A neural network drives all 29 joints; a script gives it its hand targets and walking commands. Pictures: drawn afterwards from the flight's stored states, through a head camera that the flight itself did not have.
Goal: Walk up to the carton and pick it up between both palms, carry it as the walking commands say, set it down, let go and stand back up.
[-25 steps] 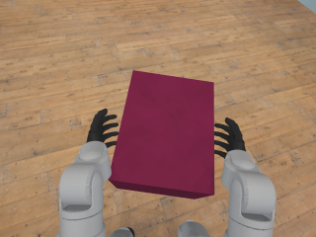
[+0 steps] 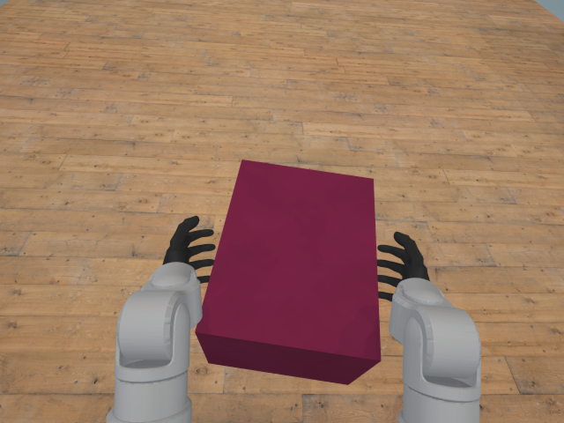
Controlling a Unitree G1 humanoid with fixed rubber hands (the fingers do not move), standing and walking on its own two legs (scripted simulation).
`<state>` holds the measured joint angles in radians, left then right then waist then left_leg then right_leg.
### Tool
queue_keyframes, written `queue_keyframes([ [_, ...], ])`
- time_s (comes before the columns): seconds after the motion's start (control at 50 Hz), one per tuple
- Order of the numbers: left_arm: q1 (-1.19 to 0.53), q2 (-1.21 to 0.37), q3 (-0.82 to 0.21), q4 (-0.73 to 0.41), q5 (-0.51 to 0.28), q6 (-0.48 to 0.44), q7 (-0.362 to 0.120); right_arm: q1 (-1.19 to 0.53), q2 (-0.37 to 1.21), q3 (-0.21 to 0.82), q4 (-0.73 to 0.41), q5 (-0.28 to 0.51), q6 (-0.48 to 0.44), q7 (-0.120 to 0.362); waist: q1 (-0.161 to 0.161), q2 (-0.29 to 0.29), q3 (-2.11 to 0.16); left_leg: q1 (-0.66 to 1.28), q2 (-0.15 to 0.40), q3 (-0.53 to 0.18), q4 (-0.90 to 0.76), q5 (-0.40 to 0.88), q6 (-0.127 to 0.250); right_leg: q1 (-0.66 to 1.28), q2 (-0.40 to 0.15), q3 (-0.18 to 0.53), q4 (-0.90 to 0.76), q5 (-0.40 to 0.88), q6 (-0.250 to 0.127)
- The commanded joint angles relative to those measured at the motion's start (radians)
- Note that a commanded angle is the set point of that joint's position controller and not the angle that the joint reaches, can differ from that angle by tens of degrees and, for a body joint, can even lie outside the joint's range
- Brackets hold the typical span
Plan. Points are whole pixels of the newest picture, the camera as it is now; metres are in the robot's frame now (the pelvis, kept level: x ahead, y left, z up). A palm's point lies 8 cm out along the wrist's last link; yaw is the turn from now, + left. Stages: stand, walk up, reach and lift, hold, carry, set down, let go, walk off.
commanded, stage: carry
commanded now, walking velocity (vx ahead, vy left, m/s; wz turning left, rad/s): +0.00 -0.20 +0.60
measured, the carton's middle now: (293, 268) +0.34 -0.01 +0.02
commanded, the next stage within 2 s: none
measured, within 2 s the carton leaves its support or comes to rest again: neither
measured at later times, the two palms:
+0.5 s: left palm (185, 303) +0.23 +0.12 +0.13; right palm (434, 285) +0.26 -0.17 +0.12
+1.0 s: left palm (144, 387) +0.15 +0.15 +0.10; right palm (401, 306) +0.24 -0.13 +0.11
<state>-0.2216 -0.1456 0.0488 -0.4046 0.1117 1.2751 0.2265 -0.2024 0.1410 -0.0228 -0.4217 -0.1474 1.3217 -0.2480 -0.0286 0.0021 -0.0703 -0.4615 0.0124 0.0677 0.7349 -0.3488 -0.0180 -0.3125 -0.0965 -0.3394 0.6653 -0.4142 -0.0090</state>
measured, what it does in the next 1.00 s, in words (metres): steps to the right, turning left: right foot, then left foot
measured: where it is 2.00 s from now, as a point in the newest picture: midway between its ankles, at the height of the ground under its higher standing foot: outside the picture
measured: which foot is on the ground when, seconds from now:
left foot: down 0.00-0.52, up 0.54-0.84, down 0.86-1.00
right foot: down 0.00-0.00, up 0.02-0.50, down 0.52-0.88, up 0.90-1.00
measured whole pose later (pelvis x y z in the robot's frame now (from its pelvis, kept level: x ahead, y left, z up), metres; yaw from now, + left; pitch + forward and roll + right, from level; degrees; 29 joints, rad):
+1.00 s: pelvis -0.06 -0.09 +0.01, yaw +19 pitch +4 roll -2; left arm -0.22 -0.14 0.09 -0.39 0.10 1.26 0.23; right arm -0.23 0.15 -0.01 -0.36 -0.15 1.28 -0.25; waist -0.03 -0.02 -0.03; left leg -0.42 -0.02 0.04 0.58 -0.23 0.07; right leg -0.41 -0.12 -0.15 0.76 -0.50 0.02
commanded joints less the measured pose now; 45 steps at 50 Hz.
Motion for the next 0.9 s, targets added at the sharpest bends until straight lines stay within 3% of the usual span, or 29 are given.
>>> queue_keyframes([
  [0.0,-0.429,-1.058,-0.629,-0.187,-0.412,-0.057,-0.215,-0.378,1.037,0.530,-0.087,0.473,-0.109,0.279,0.021,0.243,-0.397,0.707,0.388,-0.545,-0.137,1.530,0.195,-0.440,-0.004,0.328,0.530,-0.226,0.079],
  [0.02,-0.449,-1.090,-0.668,-0.225,-0.433,-0.066,-0.221,-0.377,1.045,0.524,-0.116,0.471,-0.126,0.287,0.009,0.193,-0.374,0.660,0.317,-0.465,-0.151,1.336,0.166,-0.416,0.014,0.329,0.530,-0.174,0.069],
  [0.04,-0.462,-1.117,-0.687,-0.249,-0.446,-0.075,-0.225,-0.383,1.066,0.534,-0.146,0.476,-0.138,0.290,0.006,0.172,-0.383,0.630,0.285,-0.438,-0.172,1.158,0.162,-0.413,0.021,0.325,0.517,-0.138,0.073],
  [0.08,-0.460,-1.147,-0.701,-0.267,-0.458,-0.091,-0.225,-0.423,1.073,0.538,-0.207,0.491,-0.159,0.292,0.006,0.174,-0.430,0.603,0.251,-0.378,-0.186,1.030,0.168,-0.404,0.027,0.311,0.513,-0.066,0.082],
  [0.2,-0.402,-1.105,-0.721,-0.300,-0.442,-0.109,-0.214,-0.353,1.031,0.543,-0.234,0.478,-0.168,0.291,0.004,0.140,-0.438,0.496,0.232,-0.443,-0.272,0.666,0.145,-0.341,0.062,0.330,0.446,0.011,0.096],
  [0.24,-0.362,-1.077,-0.712,-0.288,-0.427,-0.101,-0.211,-0.316,1.008,0.546,-0.224,0.470,-0.161,0.288,0.002,0.158,-0.424,0.461,0.224,-0.462,-0.282,0.593,0.144,-0.314,0.075,0.330,0.392,0.006,0.090],
  [0.34,-0.318,-1.016,-0.667,-0.239,-0.399,-0.071,-0.215,-0.296,0.982,0.559,-0.185,0.453,-0.131,0.283,-0.003,0.234,-0.362,0.365,0.229,-0.522,-0.297,0.555,0.162,-0.229,0.106,0.321,0.181,-0.042,0.069],
  [0.38,-0.298,-0.992,-0.638,-0.213,-0.389,-0.061,-0.215,-0.312,0.970,0.572,-0.182,0.448,-0.120,0.279,-0.001,0.257,-0.343,0.303,0.228,-0.522,-0.287,0.530,0.150,-0.141,0.118,0.318,0.057,-0.059,0.063],
  [0.4,-0.296,-0.985,-0.623,-0.201,-0.386,-0.055,-0.218,-0.329,0.974,0.581,-0.176,0.445,-0.115,0.277,0.006,0.251,-0.340,0.240,0.207,-0.465,-0.259,0.518,0.134,-0.045,0.119,0.291,-0.045,-0.044,0.058],
  [0.42,-0.278,-0.985,-0.601,-0.177,-0.380,-0.047,-0.221,-0.331,0.968,0.587,-0.162,0.439,-0.107,0.273,0.028,0.215,-0.355,0.125,0.151,-0.369,-0.197,0.407,0.088,0.128,0.107,0.256,-0.240,0.050,0.044],
  [0.44,-0.243,-0.980,-0.573,-0.141,-0.374,-0.040,-0.226,-0.322,0.959,0.588,-0.144,0.427,-0.101,0.265,0.047,0.083,-0.383,-0.035,0.064,-0.266,-0.081,0.269,0.049,0.326,0.005,0.307,-0.331,0.121,0.015],
  [0.46,-0.250,-0.954,-0.548,-0.125,-0.371,-0.038,-0.231,-0.351,0.958,0.596,-0.153,0.426,-0.095,0.261,0.039,-0.277,-0.355,-0.270,-0.081,-0.073,0.171,-0.239,-0.016,0.410,-0.328,0.590,-0.370,0.444,-0.068],
  [0.48,-0.272,-0.963,-0.544,-0.112,-0.368,-0.036,-0.236,-0.419,0.953,0.601,-0.171,0.439,-0.094,0.260,0.032,-0.349,-0.340,-0.310,-0.003,-0.003,0.430,-0.399,-0.037,0.314,-0.463,0.605,-0.283,0.572,-0.162],
  [0.5,-0.271,-0.953,-0.524,-0.089,-0.356,-0.033,-0.242,-0.451,0.966,0.606,-0.148,0.441,-0.093,0.257,0.040,-0.259,-0.292,-0.295,0.039,-0.034,0.532,-0.319,-0.036,0.284,-0.400,0.488,-0.272,0.700,-0.160],
  [0.52,-0.267,-0.949,-0.508,-0.066,-0.359,-0.025,-0.243,-0.425,0.971,0.593,-0.104,0.430,-0.087,0.249,0.027,-0.149,-0.270,-0.300,0.051,-0.033,0.557,-0.241,-0.049,0.333,-0.349,0.397,-0.243,0.801,-0.094],
  [0.54,-0.261,-0.963,-0.485,-0.035,-0.347,-0.036,-0.249,-0.472,1.010,0.622,-0.118,0.445,-0.091,0.250,0.033,-0.174,-0.271,-0.277,0.041,-0.029,0.515,-0.159,-0.044,0.337,-0.325,0.362,-0.228,0.870,-0.090],
  [0.56,-0.277,-0.972,-0.482,-0.048,-0.356,-0.040,-0.247,-0.499,1.016,0.625,-0.122,0.450,-0.093,0.250,0.031,-0.206,-0.225,-0.283,0.048,0.005,0.460,-0.148,-0.057,0.311,-0.294,0.325,-0.226,0.846,-0.095],
  [0.58,-0.267,-0.977,-0.484,-0.047,-0.350,-0.045,-0.248,-0.537,1.010,0.644,-0.151,0.463,-0.091,0.253,0.033,-0.244,-0.194,-0.260,0.036,0.024,0.414,-0.136,-0.050,0.265,-0.272,0.340,-0.214,0.870,-0.111],
  [0.6,-0.289,-0.974,-0.485,-0.080,-0.355,-0.051,-0.250,-0.543,1.013,0.645,-0.162,0.472,-0.096,0.255,0.033,-0.209,-0.208,-0.212,0.034,0.037,0.407,-0.112,-0.052,0.229,-0.251,0.306,-0.219,0.791,-0.101],
  [0.68,-0.302,-1.006,-0.480,-0.099,-0.374,-0.052,-0.252,-0.536,1.043,0.641,-0.176,0.484,-0.101,0.243,0.037,-0.217,-0.272,-0.089,-0.005,0.071,0.222,-0.033,-0.020,0.222,-0.245,0.297,-0.164,0.765,-0.096],
  [0.74,-0.298,-0.992,-0.501,-0.128,-0.381,-0.052,-0.245,-0.463,1.019,0.606,-0.131,0.475,-0.092,0.242,0.040,-0.248,-0.362,-0.009,-0.024,0.075,-0.008,0.029,0.010,0.314,-0.250,0.311,-0.091,0.810,-0.095],
  [0.76,-0.294,-0.987,-0.504,-0.121,-0.379,-0.049,-0.241,-0.442,1.014,0.597,-0.113,0.472,-0.089,0.243,0.030,-0.238,-0.379,0.046,-0.027,0.082,-0.150,0.121,0.015,0.326,-0.241,0.293,-0.053,0.789,-0.079],
  [0.78,-0.292,-0.993,-0.516,-0.129,-0.382,-0.049,-0.239,-0.441,1.015,0.594,-0.116,0.478,-0.091,0.249,0.016,-0.183,-0.397,0.137,-0.016,0.061,-0.342,0.292,0.019,0.314,-0.215,0.262,-0.004,0.728,-0.039],
  [0.8,-0.301,-1.003,-0.534,-0.139,-0.388,-0.049,-0.238,-0.433,1.015,0.585,-0.116,0.473,-0.095,0.253,0.012,-0.053,-0.433,0.306,0.065,-0.090,-0.348,0.460,0.049,0.177,-0.162,0.239,0.072,0.520,0.011],
  [0.82,-0.348,-1.011,-0.556,-0.174,-0.400,-0.051,-0.239,-0.420,1.021,0.577,-0.107,0.466,-0.105,0.258,0.015,0.190,-0.455,0.495,0.221,-0.312,-0.280,0.964,0.108,-0.055,-0.081,0.206,0.185,0.152,0.069],
  [0.84,-0.383,-0.997,-0.570,-0.183,-0.402,-0.050,-0.239,-0.393,1.029,0.564,-0.084,0.465,-0.109,0.259,0.024,0.315,-0.423,0.569,0.303,-0.399,-0.240,1.244,0.152,-0.202,-0.019,0.234,0.208,-0.198,0.080],
  [0.86,-0.388,-1.006,-0.579,-0.164,-0.403,-0.050,-0.235,-0.389,1.032,0.554,-0.070,0.462,-0.110,0.264,0.033,0.269,-0.412,0.550,0.299,-0.313,-0.197,1.273,0.154,-0.191,-0.026,0.276,0.196,-0.212,0.065],
  [0.88,-0.389,-1.031,-0.597,-0.170,-0.409,-0.049,-0.237,-0.401,1.041,0.553,-0.086,0.461,-0.115,0.273,0.023,0.220,-0.406,0.532,0.252,-0.247,-0.194,1.139,0.156,-0.175,-0.003,0.251,0.191,-0.205,0.060],
])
